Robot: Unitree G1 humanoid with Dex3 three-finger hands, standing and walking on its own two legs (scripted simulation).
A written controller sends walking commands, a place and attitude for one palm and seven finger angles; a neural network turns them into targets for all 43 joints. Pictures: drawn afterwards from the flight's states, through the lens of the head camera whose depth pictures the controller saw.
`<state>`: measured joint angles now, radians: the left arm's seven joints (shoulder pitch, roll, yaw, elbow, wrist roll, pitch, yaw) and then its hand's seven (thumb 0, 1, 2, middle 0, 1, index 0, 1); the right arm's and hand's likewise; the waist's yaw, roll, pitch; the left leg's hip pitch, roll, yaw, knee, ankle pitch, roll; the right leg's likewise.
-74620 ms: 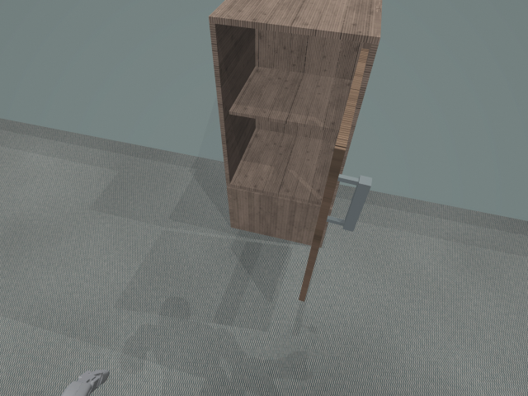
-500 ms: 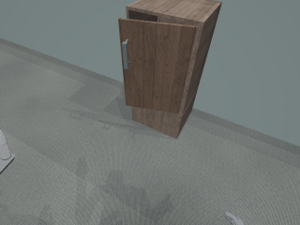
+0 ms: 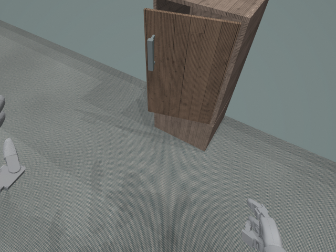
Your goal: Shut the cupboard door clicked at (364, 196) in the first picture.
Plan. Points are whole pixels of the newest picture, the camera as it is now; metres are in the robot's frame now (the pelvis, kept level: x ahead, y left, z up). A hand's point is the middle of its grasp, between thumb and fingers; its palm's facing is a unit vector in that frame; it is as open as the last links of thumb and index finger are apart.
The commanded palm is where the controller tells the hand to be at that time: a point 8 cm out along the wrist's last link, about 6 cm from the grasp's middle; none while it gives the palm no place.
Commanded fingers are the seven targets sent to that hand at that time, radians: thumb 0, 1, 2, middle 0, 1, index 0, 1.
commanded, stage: stop stepping back and stand still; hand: left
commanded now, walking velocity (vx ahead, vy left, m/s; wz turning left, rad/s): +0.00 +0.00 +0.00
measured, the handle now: (152, 53) +0.91 +0.13 -0.03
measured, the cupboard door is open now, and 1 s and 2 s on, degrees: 17 17 17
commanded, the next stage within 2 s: let the arm hang, fingers relaxed in 0.16 s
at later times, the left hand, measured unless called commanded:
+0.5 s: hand out of the picture +0.07 +0.21 -0.14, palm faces -0.04 -0.97 -0.24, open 7.4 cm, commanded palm none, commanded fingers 0.00 0.90 0.90 -0.20 -0.30 -0.20 -0.30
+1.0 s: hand out of the picture -0.06 +0.26 -0.16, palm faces +0.02 -0.95 -0.30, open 7.4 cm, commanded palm none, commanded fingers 0.00 0.90 0.90 -0.20 -0.30 -0.20 -0.30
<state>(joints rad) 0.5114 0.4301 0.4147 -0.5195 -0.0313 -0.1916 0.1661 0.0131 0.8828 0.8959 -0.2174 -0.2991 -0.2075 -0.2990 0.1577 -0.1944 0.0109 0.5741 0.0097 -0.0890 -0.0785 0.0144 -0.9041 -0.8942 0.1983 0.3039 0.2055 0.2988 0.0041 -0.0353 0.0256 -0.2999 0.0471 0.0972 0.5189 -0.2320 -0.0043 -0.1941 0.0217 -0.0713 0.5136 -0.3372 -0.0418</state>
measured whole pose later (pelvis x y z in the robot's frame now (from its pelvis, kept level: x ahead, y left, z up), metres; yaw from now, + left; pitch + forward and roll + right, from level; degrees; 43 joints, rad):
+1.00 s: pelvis -0.04 +0.03 +0.01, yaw +0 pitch -2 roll -1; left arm 0.33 0.26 0.03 1.12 0.02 0.01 0.01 0.00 0.91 0.90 -0.20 -0.30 -0.19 -0.30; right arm 0.25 -0.23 -0.02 1.09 -0.01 0.02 -0.01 0.01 -0.91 -0.89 0.20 0.30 0.21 0.30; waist 0.00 0.04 0.01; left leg -0.26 0.01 0.11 0.42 -0.13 0.04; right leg -0.16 0.00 -0.07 0.42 -0.24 -0.01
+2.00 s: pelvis +0.02 +0.02 +0.01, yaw +1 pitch -1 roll +0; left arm 0.16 0.30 0.01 1.14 0.02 -0.02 0.00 0.00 0.90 0.90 -0.21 -0.30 -0.20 -0.30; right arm 0.12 -0.30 0.00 1.12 -0.01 0.00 -0.01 0.01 -0.90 -0.89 0.20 0.30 0.21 0.30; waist 0.00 0.00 0.03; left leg -0.14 0.00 0.10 0.30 -0.15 0.02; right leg -0.02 -0.01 -0.07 0.28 -0.25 -0.02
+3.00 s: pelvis +0.06 +0.01 -0.01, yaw -5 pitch +0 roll +0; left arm 0.36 0.15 0.05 1.10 0.03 -0.03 0.01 0.00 0.90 0.90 -0.20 -0.30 -0.20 -0.30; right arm 0.35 -0.17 -0.03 1.13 -0.02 0.01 -0.01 0.01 -0.91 -0.89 0.20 0.30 0.20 0.30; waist 0.00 0.02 0.02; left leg -0.23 0.06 0.15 0.66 -0.41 0.00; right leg -0.10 0.03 0.03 0.53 -0.43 -0.04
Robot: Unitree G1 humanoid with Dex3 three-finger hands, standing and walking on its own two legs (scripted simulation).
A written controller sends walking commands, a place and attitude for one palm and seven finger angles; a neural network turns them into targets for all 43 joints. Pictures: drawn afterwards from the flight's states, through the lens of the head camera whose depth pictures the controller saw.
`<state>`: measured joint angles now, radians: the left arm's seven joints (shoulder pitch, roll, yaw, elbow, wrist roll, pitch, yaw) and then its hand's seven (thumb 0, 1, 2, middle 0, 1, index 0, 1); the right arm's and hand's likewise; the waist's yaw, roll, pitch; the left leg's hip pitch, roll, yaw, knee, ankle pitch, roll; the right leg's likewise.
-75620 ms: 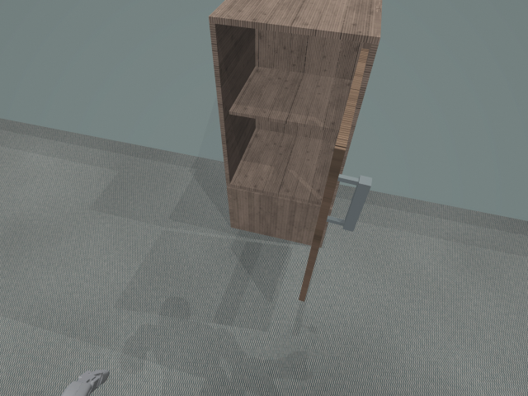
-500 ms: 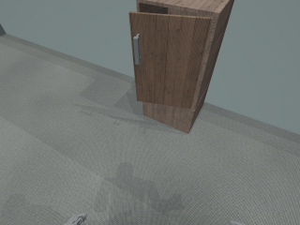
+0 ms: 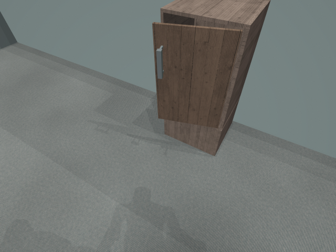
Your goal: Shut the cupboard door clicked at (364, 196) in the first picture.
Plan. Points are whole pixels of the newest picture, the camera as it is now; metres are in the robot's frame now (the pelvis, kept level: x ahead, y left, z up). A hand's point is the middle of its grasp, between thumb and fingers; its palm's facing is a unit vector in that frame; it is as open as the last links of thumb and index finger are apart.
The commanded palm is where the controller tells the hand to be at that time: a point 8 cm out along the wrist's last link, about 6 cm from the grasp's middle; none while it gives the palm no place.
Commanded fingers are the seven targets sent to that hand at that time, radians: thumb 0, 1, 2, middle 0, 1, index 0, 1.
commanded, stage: let the arm hang, fingers relaxed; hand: left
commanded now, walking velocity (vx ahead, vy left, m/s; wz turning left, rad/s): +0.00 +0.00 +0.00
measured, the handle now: (161, 62) +0.95 +0.09 -0.03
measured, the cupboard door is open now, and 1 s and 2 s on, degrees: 17 17 17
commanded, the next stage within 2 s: look to check the result in 0.36 s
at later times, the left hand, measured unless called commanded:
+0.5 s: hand out of the picture +0.09 +0.22 -0.16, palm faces -0.02 -0.96 -0.29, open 7.4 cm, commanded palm none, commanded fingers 0.00 0.90 0.90 -0.20 -0.30 -0.20 -0.30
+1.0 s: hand out of the picture +0.10 +0.22 -0.16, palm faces -0.01 -0.95 -0.31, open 7.4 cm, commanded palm none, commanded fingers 0.00 0.90 0.90 -0.20 -0.30 -0.20 -0.30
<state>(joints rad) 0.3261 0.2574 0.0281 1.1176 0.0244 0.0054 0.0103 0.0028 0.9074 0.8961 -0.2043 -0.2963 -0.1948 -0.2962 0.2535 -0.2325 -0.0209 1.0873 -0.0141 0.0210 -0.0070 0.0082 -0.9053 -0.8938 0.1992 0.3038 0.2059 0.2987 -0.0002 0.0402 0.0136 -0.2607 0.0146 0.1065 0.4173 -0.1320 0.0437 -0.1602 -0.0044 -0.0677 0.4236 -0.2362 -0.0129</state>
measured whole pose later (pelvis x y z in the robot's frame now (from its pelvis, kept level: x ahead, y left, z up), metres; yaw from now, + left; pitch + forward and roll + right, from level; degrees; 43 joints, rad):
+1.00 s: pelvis +0.06 -0.01 +0.01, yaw +0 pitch -1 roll +0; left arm 0.16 0.30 0.01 1.14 0.02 -0.02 0.00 0.00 0.90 0.90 -0.21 -0.30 -0.20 -0.30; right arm 0.12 -0.30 0.00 1.12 -0.01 0.00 -0.01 0.01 -0.90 -0.89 0.20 0.30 0.21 0.30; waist 0.00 0.00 0.03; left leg -0.14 0.00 0.10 0.30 -0.15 0.02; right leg -0.02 -0.01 -0.07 0.28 -0.25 -0.02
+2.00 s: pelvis +0.10 -0.02 -0.01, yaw -6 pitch +0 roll +0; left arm 0.36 0.15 0.05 1.10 0.03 -0.03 0.01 0.00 0.90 0.90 -0.20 -0.30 -0.20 -0.30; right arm 0.35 -0.17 -0.03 1.13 -0.02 0.01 -0.01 0.01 -0.91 -0.89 0.20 0.30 0.20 0.30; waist 0.00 0.02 0.02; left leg -0.23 0.06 0.15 0.66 -0.41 0.00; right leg -0.10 0.03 0.03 0.53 -0.43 -0.04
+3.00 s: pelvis +0.44 -0.05 +0.00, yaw -9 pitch +0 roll -2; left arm 0.32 0.14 0.05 1.10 0.02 -0.05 0.01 0.00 0.92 0.90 -0.20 -0.30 -0.20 -0.30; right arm 0.19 -0.18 -0.03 1.05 -0.02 -0.03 0.00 0.01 -0.94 -0.89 0.19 0.30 0.20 0.30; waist 0.03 0.00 0.05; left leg -0.35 0.07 0.07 0.54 -0.13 -0.01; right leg -0.13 0.00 -0.15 0.42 -0.28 -0.02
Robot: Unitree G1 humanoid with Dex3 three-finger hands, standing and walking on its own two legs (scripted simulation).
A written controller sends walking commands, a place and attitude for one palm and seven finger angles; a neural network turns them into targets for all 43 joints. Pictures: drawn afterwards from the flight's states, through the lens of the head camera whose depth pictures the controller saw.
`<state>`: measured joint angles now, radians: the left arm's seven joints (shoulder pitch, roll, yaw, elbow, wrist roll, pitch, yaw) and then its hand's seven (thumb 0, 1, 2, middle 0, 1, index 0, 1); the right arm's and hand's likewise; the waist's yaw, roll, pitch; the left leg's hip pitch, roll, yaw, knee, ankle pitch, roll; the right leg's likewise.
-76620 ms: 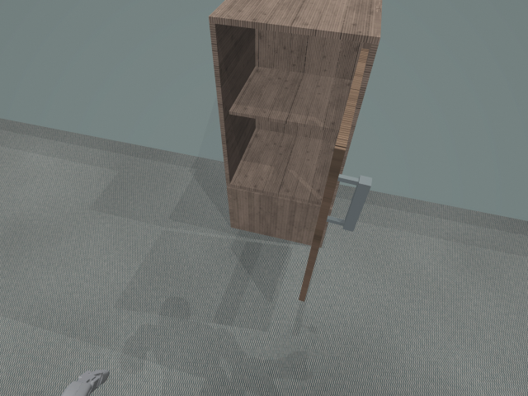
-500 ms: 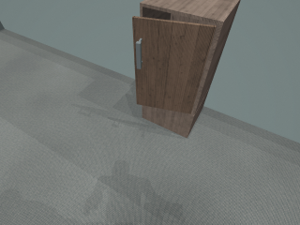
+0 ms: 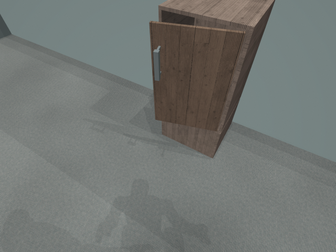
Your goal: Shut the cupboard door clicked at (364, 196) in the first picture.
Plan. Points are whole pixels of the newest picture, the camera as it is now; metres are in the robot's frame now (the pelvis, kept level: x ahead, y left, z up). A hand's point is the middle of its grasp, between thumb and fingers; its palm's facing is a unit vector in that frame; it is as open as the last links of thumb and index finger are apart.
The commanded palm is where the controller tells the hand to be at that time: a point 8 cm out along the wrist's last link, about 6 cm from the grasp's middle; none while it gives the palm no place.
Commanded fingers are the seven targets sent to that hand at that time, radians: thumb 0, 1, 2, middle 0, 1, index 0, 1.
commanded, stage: turn to face it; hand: left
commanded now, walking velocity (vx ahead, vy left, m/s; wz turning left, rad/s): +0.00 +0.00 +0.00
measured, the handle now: (158, 63) +0.89 +0.10 -0.04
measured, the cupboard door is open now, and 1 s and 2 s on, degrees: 17 17 17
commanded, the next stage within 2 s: take the last steps up to it in 0.50 s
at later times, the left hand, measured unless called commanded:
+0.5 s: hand out of the picture +0.03 +0.17 -0.18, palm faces -0.07 -0.97 -0.22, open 7.4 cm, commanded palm none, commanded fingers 0.00 0.90 0.90 -0.20 -0.30 -0.20 -0.30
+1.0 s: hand out of the picture +0.03 +0.17 -0.19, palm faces -0.04 -0.98 -0.20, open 7.4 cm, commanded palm none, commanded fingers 0.00 0.90 0.90 -0.20 -0.30 -0.20 -0.30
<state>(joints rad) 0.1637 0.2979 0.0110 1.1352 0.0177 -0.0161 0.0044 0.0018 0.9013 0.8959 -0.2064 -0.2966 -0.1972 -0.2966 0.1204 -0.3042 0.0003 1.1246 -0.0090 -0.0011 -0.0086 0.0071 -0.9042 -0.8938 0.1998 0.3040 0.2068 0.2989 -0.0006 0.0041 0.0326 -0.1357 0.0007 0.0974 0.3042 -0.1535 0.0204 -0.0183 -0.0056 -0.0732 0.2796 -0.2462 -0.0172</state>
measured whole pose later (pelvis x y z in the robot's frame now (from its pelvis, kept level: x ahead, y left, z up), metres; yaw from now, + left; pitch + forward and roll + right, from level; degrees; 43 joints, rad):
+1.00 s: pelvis +0.04 -0.01 -0.02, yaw -6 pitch +0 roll +0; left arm 0.36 0.15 0.05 1.10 0.03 -0.03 0.01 0.00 0.90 0.90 -0.20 -0.30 -0.20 -0.30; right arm 0.35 -0.17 -0.03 1.13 -0.02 0.01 -0.01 0.01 -0.91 -0.89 0.20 0.30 0.20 0.30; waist 0.00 0.02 0.02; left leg -0.23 0.06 0.15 0.66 -0.41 0.00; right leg -0.10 0.03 0.03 0.53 -0.43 -0.04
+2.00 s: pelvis +0.38 -0.04 -0.01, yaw -9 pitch +0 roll -2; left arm 0.32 0.14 0.05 1.10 0.02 -0.05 0.01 0.00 0.92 0.90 -0.20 -0.30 -0.20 -0.30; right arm 0.19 -0.18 -0.03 1.05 -0.02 -0.03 0.00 0.01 -0.94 -0.89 0.19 0.30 0.20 0.30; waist 0.03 0.00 0.05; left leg -0.35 0.07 0.07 0.54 -0.13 -0.01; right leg -0.13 0.00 -0.15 0.42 -0.28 -0.02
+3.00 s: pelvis +0.35 -0.06 -0.01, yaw -11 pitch -1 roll +0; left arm 0.26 0.16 0.03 1.12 0.02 0.02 0.02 0.00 0.91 0.90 -0.20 -0.30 -0.19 -0.30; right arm 0.27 -0.14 -0.01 1.12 -0.01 0.00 -0.04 0.02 -0.94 -0.89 0.20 0.30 0.21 0.30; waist 0.02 -0.02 0.05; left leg -0.10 0.00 0.06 0.42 -0.29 0.01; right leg -0.18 -0.06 -0.03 0.45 -0.24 0.04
